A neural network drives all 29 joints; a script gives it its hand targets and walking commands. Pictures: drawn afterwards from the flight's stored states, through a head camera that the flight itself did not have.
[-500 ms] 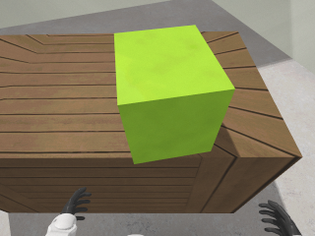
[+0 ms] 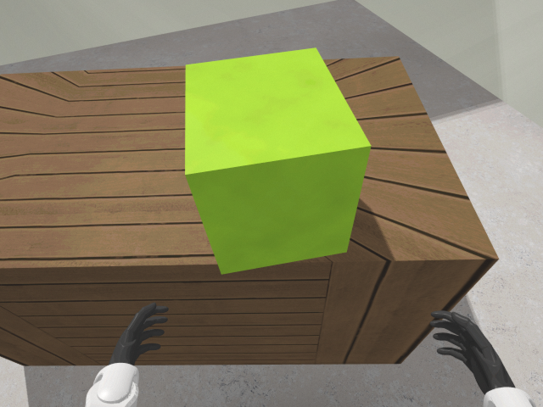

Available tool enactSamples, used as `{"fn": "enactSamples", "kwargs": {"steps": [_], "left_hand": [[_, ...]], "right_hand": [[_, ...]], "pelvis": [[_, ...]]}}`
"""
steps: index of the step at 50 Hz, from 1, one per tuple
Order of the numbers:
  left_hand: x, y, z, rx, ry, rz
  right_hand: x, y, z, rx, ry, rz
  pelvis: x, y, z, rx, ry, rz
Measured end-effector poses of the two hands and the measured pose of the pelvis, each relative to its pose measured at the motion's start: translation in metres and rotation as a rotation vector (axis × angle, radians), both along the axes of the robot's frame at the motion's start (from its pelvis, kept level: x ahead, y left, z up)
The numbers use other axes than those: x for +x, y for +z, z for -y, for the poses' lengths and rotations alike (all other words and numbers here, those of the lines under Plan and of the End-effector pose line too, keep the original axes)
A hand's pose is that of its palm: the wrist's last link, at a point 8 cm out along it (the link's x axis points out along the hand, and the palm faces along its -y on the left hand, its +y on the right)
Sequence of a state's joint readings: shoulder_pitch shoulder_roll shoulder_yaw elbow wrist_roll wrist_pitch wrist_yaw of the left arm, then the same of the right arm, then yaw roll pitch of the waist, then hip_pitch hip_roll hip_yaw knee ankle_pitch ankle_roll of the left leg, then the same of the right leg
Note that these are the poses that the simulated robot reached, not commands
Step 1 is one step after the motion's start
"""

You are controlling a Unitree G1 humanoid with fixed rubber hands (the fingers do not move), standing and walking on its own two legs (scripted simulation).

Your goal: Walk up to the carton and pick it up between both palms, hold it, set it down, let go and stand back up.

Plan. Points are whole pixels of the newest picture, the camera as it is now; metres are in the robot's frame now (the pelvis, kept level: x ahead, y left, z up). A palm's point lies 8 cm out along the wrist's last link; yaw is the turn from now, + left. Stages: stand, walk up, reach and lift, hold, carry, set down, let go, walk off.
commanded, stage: reach and lift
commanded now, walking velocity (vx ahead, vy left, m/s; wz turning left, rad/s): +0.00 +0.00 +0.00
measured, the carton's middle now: (268, 161) +0.50 +0.05 +0.07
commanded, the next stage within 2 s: none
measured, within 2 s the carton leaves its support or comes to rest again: neither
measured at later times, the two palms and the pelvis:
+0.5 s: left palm (128, 306) +0.24 +0.24 +0.03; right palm (474, 339) +0.20 -0.22 +0.04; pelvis +0.02 +0.05 +0.00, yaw -1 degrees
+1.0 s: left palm (151, 286) +0.26 +0.20 +0.06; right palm (473, 298) +0.24 -0.21 +0.07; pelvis +0.03 -0.01 +0.01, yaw -2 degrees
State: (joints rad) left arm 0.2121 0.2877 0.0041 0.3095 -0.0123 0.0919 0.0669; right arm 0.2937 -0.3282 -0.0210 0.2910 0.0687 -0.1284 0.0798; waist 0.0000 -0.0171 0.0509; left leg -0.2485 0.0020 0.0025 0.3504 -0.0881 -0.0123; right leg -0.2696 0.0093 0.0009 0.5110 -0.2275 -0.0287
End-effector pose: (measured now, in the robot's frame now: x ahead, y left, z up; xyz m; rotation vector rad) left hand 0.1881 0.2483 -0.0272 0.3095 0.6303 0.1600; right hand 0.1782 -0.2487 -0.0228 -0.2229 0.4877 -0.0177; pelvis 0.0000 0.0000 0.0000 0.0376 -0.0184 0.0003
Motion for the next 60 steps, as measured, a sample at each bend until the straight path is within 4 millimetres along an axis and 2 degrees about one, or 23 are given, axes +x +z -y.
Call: {"fn": "enactSamples", "kwargs": {"steps": [6,12,17,21,26,32,36,41,46,51,55,60], "left_hand": [[0.008,0.018,-0.002,-0.028,-0.006,0.097],[0.017,0.032,-0.014,-0.050,0.023,0.151],[0.033,0.047,-0.018,-0.069,0.035,0.224],[0.044,0.057,-0.014,-0.098,0.085,0.283],[0.057,0.058,0.014,-0.156,0.084,0.287],[0.072,0.069,0.039,-0.142,0.084,0.328],[0.081,0.082,0.056,-0.140,0.068,0.381],[0.085,0.086,0.072,-0.144,0.031,0.374],[0.079,0.086,0.062,-0.129,0.059,0.338],[0.069,0.088,0.044,-0.116,0.109,0.322],[0.063,0.096,0.038,-0.124,0.110,0.341],[0.066,0.103,0.034,-0.159,0.137,0.348]], "right_hand": [[0.009,0.027,-0.018,0.037,0.000,0.074],[0.011,0.032,-0.038,0.076,-0.023,0.062],[0.011,0.037,-0.054,0.103,-0.011,0.069],[0.016,0.046,-0.051,0.112,0.006,0.076],[0.028,0.058,-0.027,0.126,-0.033,0.124],[0.041,0.053,-0.008,0.200,-0.043,0.132],[0.053,0.055,-0.010,0.233,-0.009,0.158],[0.067,0.075,-0.024,0.250,0.040,0.256],[0.070,0.097,-0.034,0.262,0.043,0.341],[0.061,0.094,-0.035,0.245,0.003,0.303],[0.055,0.091,-0.041,0.233,0.000,0.254],[0.066,0.106,-0.041,0.209,-0.002,0.272]], "pelvis": [[-0.004,-0.001,-0.010,-0.006,0.002,0.014],[-0.002,-0.001,-0.029,-0.017,0.002,0.026],[0.002,-0.001,-0.045,-0.027,-0.018,0.027],[0.009,0.002,-0.049,-0.038,-0.023,0.010],[0.019,0.004,-0.045,-0.034,-0.025,-0.017],[0.032,0.003,-0.023,-0.011,-0.033,-0.034],[0.040,0.003,-0.008,-0.002,-0.038,-0.044],[0.043,0.005,0.006,0.013,-0.038,-0.049],[0.040,0.006,0.012,0.021,-0.038,-0.048],[0.033,0.006,0.009,0.018,-0.039,-0.039],[0.026,0.005,0.003,0.011,-0.040,-0.028],[0.018,0.005,-0.003,0.004,-0.040,-0.013]]}}
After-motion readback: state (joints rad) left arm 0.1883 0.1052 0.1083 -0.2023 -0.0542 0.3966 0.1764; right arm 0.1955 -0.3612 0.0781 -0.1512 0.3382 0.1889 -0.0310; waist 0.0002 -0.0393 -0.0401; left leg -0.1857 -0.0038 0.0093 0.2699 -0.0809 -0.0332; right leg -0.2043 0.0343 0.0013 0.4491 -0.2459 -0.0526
